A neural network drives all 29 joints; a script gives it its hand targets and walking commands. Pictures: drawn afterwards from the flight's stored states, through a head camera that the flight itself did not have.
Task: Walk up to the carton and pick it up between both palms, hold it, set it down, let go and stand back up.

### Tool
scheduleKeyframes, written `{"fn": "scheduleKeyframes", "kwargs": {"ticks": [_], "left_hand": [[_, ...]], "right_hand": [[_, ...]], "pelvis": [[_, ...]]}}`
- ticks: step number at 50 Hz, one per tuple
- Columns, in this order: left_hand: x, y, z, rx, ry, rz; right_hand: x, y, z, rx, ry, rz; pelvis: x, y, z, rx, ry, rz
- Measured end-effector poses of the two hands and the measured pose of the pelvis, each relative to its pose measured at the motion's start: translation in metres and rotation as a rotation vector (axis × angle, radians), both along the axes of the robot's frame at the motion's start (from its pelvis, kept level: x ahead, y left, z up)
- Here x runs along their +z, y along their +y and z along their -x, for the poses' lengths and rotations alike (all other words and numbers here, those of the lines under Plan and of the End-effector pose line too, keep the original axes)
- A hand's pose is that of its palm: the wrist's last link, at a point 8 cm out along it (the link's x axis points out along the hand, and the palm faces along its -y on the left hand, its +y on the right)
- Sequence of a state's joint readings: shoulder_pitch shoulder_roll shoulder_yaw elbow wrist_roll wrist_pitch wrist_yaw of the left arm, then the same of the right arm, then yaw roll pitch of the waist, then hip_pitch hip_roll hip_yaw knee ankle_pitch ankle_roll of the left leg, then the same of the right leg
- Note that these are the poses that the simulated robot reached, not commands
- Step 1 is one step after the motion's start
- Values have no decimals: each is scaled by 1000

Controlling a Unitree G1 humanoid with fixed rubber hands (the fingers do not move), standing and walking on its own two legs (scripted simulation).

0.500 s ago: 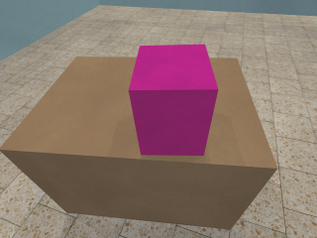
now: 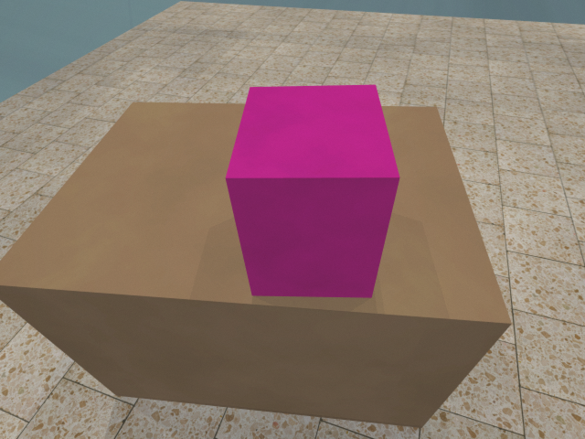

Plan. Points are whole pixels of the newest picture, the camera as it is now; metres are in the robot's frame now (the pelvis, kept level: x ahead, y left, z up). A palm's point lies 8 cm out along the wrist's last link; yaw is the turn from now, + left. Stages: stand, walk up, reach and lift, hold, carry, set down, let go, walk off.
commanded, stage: stand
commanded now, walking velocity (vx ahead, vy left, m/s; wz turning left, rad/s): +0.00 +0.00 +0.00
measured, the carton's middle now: (311, 193) +0.52 -0.01 +0.04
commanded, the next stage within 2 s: none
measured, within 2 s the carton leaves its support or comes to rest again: neither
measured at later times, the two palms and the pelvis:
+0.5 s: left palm out of the picture +0.00 +0.23 -0.13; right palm out of the picture +0.00 -0.23 -0.14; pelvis +0.01 +0.00 +0.00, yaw +0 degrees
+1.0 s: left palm out of the picture +0.00 +0.23 -0.13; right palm out of the picture +0.00 -0.23 -0.14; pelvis +0.02 +0.00 +0.00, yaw +0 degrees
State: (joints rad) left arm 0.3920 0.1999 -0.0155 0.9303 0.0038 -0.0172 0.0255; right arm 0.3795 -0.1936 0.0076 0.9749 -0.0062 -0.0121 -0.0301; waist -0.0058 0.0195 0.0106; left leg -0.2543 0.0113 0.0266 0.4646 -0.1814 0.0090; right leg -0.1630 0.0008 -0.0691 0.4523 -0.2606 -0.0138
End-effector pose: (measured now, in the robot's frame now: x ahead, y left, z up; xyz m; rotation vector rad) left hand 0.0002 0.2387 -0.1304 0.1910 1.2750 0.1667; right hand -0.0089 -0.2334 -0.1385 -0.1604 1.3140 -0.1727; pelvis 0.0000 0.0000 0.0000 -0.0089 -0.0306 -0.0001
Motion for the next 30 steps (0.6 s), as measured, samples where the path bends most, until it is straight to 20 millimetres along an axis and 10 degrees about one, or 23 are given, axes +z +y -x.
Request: {"fn": "scheduleKeyframes", "kwargs": {"ticks": [30], "left_hand": [[-1,-6,1,20,71,1]], "right_hand": [[-3,3,-9,-2,50,-10]], "pelvis": [[3,-2,-13,-1,1,-3]]}}
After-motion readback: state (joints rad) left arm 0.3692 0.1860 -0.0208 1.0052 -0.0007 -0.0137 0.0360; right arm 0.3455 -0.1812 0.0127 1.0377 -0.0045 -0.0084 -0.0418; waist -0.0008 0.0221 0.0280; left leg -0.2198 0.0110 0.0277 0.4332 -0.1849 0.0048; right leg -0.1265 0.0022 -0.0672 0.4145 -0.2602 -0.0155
